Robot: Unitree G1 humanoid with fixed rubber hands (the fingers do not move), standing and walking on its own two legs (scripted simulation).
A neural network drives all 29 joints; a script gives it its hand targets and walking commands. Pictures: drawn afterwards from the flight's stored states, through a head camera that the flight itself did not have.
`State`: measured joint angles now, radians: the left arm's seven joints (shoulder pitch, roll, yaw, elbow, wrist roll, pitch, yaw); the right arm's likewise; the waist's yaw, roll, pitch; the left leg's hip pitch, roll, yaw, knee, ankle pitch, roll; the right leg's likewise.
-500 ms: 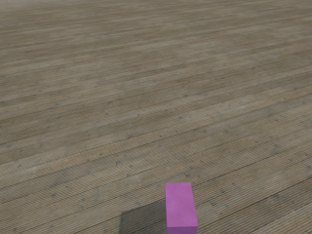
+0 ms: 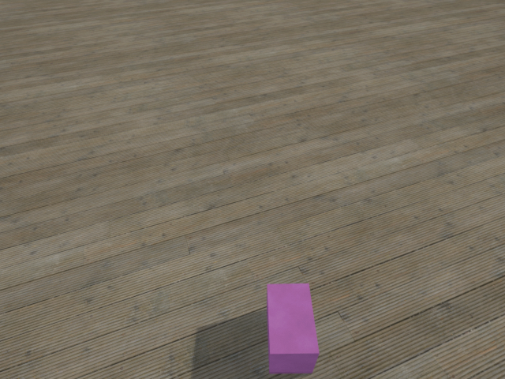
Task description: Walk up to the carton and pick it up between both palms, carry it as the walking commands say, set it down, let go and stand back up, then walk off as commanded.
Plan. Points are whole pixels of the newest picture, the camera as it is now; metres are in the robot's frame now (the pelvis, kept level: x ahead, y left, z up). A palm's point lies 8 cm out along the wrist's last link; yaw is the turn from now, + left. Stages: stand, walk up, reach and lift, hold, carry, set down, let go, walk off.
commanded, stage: walk off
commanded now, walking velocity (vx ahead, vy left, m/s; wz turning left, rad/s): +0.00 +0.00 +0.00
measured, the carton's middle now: (289, 328) +0.48 -0.09 -0.68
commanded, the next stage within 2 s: none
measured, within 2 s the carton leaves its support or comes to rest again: neither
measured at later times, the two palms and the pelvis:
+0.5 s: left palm out of the picture +0.04 +0.25 -0.14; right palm out of the picture +0.06 -0.29 -0.13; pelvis +0.01 -0.02 +0.00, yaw -1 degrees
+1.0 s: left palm out of the picture +0.05 +0.09 -0.18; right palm out of the picture +0.07 -0.38 -0.13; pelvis +0.03 -0.13 -0.02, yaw -3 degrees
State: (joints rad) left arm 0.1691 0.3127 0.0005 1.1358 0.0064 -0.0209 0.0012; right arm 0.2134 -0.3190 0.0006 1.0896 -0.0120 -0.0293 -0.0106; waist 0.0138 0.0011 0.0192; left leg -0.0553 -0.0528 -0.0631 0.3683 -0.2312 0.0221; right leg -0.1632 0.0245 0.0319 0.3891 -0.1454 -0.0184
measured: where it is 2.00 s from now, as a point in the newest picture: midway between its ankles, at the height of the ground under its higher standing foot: outside the picture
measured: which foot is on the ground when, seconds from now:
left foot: down 0.00-0.68, up 0.70-0.92, down 0.94-1.00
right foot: down 0.00-0.44, up 0.46-0.66, down 0.68-0.96, up 0.98-1.00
